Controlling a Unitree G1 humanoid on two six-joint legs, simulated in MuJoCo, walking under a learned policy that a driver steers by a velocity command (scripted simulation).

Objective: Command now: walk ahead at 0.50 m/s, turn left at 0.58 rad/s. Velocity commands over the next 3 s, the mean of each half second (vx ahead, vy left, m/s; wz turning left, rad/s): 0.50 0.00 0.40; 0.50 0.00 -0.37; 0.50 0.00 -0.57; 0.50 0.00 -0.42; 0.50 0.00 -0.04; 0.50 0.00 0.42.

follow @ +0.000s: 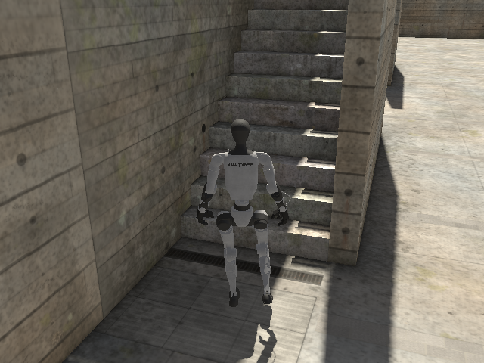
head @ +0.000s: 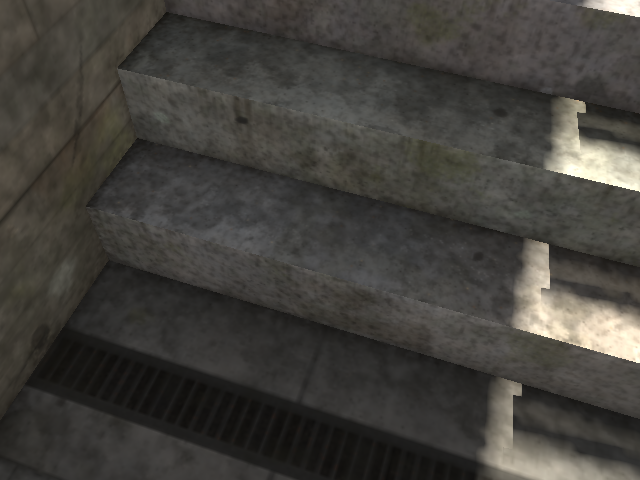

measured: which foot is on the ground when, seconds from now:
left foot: down 0.00-0.40, up 0.42-0.82, down 0.84-1.00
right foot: up 0.00-0.36, down 0.38-0.84, up 0.86-1.00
